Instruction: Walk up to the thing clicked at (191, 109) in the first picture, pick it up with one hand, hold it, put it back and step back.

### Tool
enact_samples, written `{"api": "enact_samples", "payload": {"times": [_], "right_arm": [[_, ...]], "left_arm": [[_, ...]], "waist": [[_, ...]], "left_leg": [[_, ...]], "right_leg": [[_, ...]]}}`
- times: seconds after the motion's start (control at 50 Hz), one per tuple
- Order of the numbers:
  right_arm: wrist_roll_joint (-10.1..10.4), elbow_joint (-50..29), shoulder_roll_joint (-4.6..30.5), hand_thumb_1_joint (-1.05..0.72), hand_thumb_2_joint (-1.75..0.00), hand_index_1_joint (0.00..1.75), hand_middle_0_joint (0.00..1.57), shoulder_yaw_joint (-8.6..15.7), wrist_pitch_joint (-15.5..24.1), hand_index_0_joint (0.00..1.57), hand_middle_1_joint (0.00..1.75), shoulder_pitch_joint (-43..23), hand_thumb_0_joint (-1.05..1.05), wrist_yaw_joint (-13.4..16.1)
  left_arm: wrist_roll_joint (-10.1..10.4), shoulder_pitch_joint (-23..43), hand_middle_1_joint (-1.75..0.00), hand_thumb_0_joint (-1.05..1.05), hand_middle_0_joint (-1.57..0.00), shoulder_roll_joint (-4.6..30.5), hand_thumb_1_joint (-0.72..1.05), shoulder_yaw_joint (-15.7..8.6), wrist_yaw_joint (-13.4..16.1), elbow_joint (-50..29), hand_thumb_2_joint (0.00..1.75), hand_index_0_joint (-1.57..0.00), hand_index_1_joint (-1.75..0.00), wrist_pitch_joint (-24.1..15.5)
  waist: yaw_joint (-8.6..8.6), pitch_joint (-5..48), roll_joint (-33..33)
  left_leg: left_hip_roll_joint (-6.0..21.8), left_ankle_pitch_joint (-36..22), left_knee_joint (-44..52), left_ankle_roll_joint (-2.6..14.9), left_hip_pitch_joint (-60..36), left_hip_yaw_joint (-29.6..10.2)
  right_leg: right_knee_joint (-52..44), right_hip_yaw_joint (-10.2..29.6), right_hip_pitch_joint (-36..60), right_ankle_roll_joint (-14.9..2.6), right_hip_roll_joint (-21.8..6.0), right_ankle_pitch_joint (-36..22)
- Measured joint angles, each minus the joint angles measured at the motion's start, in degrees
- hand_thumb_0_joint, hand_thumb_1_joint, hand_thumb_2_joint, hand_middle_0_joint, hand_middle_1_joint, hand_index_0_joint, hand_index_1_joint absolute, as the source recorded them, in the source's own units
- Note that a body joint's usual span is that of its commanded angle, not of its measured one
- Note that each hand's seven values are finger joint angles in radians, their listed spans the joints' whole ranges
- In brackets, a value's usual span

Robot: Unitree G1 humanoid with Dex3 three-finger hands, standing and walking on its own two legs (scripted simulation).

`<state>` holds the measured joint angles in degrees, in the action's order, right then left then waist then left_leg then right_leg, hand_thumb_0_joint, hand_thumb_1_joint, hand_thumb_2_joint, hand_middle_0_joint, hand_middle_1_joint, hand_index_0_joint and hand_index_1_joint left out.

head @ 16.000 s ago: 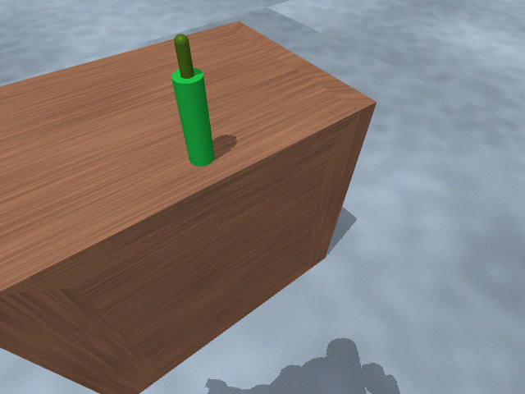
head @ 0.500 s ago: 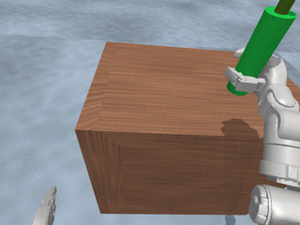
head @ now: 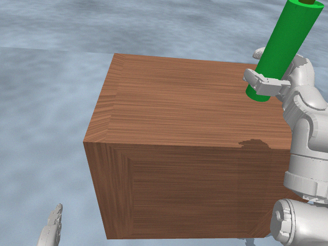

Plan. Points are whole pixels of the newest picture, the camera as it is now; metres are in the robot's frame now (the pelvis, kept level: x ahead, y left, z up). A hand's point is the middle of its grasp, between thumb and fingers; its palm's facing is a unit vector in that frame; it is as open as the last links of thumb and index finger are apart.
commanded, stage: lift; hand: right
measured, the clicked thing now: (286, 39) +0.35 -0.20 +0.37
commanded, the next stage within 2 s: hold in 0.04 s
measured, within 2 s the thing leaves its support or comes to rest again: neither
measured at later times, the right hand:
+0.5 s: hand (261, 62) +0.36 -0.18 +0.32, palm faces +0.17 +0.99 -0.01, open 7.2 cm
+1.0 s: hand (268, 50) +0.36 -0.18 +0.35, palm faces +0.18 +0.98 -0.01, open 7.2 cm
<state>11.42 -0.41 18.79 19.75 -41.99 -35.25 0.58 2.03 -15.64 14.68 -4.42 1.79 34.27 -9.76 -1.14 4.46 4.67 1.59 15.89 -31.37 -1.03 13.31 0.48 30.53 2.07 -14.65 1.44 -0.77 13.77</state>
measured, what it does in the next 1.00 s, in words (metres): stands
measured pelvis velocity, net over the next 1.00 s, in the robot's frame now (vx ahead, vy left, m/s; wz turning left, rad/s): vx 0.01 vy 0.00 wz -0.01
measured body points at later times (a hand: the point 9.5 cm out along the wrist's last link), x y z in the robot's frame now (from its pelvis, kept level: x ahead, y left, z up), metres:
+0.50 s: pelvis +0.01 +0.00 +0.00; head -0.04 +0.04 +0.45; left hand +0.18 +0.26 -0.07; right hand +0.35 -0.23 +0.32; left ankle +0.01 +0.13 -0.73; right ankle +0.03 -0.14 -0.73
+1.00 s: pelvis +0.01 +0.00 +0.00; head -0.04 +0.04 +0.45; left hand +0.19 +0.26 -0.07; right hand +0.34 -0.23 +0.35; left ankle +0.01 +0.13 -0.73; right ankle +0.03 -0.14 -0.73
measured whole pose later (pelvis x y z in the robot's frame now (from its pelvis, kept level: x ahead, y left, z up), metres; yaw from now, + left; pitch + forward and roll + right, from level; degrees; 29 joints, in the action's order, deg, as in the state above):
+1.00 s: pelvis +0.01 +0.00 +0.00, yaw +0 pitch -2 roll +0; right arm 12.8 -2.5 20.9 21.3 -53.3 -43.0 0.2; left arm 2.7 -14.2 16.2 -4.6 1.2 36.8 -11.7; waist -1.4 6.1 5.8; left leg 1.9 16.7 -30.8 -1.1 12.1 0.8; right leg 30.0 2.3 -13.6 1.4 -0.5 14.5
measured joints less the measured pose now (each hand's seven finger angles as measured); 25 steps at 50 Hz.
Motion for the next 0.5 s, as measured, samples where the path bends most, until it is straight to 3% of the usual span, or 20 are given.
{"api": "enact_samples", "payload": {"times": [0.5], "right_arm": [[1.24,-3.52,0.21,0.08,-1.16,1.12,0.88,0.5,-6.51,0.89,1.11,-2.96,-0.02,0.01]], "left_arm": [[0.32,0.94,-0.05,-0.01,-0.05,0.87,-0.55,-0.52,0.11,1.64,0.05,-0.05,-0.06,-1.84]], "waist": [[0.05,0.9,0.55]], "left_leg": [[0.14,0.45,0.54,-0.12,-0.73,0.01]], "right_leg": [[-0.35,-0.05,0.63,-0.11,0.12,0.54]]}}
